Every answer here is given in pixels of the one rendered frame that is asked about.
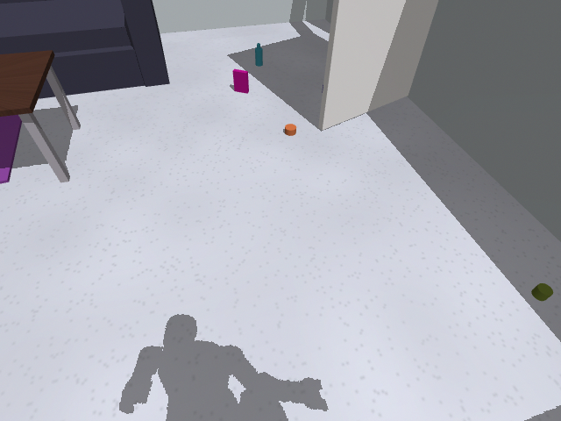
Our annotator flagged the sofa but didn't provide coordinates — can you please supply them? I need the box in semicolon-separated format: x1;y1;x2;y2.
0;0;170;99

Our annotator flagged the coffee table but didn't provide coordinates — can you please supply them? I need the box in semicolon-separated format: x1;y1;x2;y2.
0;50;81;182

